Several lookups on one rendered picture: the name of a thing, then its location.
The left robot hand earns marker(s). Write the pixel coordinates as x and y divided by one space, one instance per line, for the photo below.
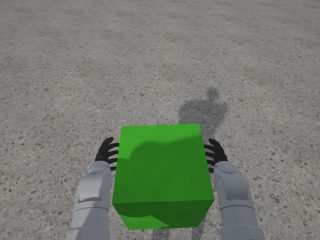
103 153

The robot right forearm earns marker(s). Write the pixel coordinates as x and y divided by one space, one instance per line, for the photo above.
236 206

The right robot hand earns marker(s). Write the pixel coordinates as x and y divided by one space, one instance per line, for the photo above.
218 155

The carton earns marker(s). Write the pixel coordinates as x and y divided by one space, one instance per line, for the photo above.
162 179

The robot left forearm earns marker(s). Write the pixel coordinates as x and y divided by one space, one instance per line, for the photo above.
92 204

